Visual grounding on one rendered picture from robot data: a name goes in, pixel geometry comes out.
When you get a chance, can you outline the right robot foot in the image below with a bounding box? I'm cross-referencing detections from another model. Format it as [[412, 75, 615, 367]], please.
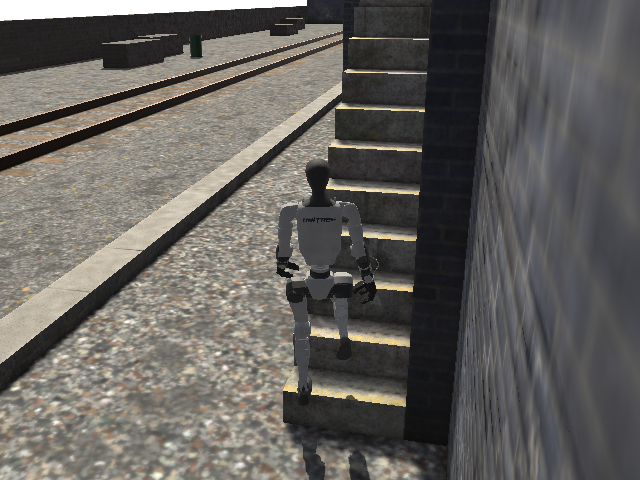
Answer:
[[336, 337, 352, 360]]

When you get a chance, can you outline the left robot hand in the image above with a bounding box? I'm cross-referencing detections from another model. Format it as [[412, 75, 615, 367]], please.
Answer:
[[276, 262, 299, 278]]

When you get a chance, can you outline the right robot hand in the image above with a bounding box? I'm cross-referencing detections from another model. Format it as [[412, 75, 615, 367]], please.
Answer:
[[353, 280, 377, 304]]

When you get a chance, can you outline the left robot forearm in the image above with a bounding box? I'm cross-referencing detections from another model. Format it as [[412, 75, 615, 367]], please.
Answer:
[[276, 243, 290, 269]]

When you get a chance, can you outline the right robot thigh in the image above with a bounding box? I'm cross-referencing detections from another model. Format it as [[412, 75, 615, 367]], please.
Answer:
[[330, 272, 353, 302]]

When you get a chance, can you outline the right robot upper arm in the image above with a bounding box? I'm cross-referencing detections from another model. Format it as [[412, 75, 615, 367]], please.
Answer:
[[339, 201, 366, 258]]

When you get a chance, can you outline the left robot upper arm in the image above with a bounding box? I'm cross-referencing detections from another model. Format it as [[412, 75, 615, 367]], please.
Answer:
[[278, 202, 298, 257]]

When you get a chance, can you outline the right robot forearm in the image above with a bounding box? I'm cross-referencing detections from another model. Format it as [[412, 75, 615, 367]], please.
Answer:
[[355, 242, 374, 284]]

